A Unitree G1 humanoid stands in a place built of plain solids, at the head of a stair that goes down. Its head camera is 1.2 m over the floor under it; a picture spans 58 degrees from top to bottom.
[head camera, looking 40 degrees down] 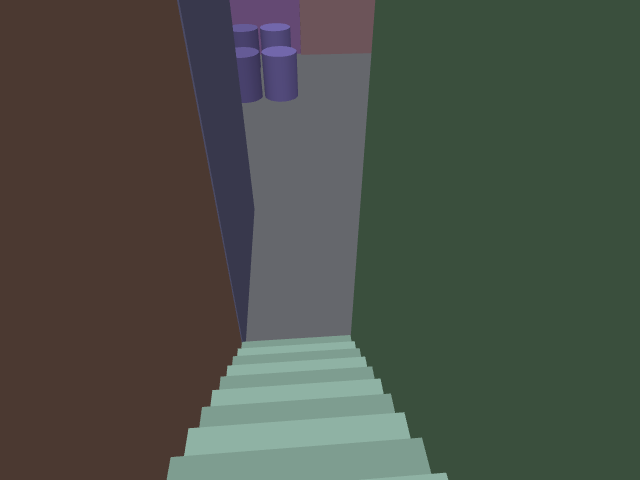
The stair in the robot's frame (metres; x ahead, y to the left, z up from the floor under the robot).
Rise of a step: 0.19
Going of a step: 0.22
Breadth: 1.02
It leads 4 degrees to the left of straight ahead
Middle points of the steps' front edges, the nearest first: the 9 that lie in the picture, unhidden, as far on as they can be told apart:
0.81 0.09 -0.58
1.02 0.10 -0.77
1.24 0.12 -0.96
1.45 0.14 -1.16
1.67 0.15 -1.35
1.88 0.17 -1.54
2.09 0.19 -1.74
2.31 0.20 -1.93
2.52 0.22 -2.12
